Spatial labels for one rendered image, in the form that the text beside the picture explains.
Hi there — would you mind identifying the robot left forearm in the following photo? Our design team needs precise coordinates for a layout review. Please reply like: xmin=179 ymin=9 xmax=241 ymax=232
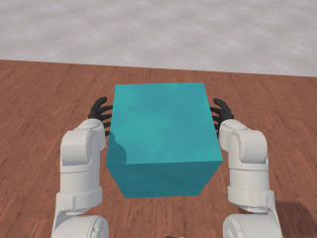
xmin=51 ymin=118 xmax=106 ymax=238

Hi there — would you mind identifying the carton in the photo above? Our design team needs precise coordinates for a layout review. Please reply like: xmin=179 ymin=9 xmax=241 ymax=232
xmin=106 ymin=82 xmax=223 ymax=198

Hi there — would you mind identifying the robot left upper arm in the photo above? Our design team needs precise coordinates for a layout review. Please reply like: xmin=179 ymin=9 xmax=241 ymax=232
xmin=53 ymin=215 xmax=109 ymax=238

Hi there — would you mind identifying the robot right upper arm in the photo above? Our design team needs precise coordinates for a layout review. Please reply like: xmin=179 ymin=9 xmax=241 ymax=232
xmin=223 ymin=213 xmax=282 ymax=238

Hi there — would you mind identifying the right robot hand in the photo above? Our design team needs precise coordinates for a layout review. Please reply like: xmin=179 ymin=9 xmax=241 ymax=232
xmin=210 ymin=98 xmax=234 ymax=138

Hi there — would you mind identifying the robot right forearm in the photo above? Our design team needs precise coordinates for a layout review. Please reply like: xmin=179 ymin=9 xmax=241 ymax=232
xmin=218 ymin=119 xmax=283 ymax=238

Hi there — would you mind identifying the left robot hand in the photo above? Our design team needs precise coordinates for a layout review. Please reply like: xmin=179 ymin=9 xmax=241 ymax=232
xmin=88 ymin=96 xmax=113 ymax=136

